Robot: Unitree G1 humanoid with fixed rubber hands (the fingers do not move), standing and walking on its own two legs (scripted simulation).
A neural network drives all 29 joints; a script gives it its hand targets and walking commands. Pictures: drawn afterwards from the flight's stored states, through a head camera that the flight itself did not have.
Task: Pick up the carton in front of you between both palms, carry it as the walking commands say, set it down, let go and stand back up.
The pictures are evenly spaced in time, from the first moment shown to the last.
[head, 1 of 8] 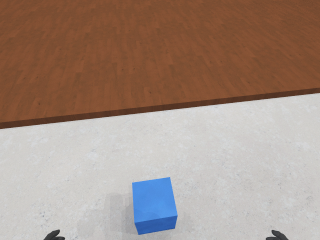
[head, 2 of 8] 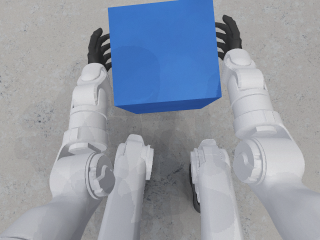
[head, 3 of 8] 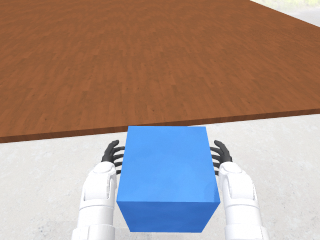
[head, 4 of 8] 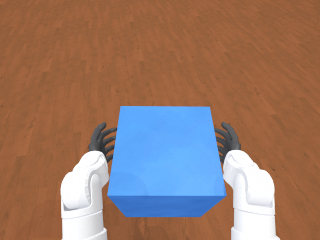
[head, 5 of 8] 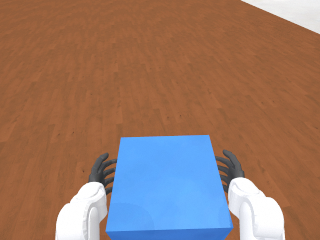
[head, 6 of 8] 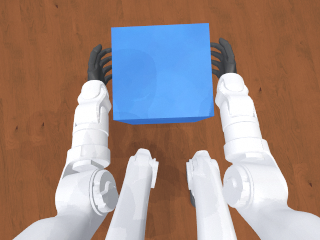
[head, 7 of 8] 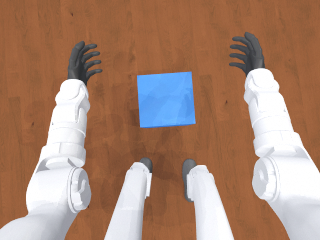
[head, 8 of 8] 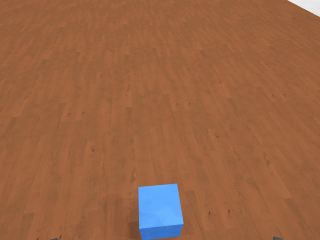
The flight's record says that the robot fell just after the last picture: no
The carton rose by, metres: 0.81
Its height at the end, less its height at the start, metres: +0.08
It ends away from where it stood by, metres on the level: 3.53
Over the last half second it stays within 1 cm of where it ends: yes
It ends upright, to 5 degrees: yes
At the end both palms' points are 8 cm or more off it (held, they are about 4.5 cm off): yes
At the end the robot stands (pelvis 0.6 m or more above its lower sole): yes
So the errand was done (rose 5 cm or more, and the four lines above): yes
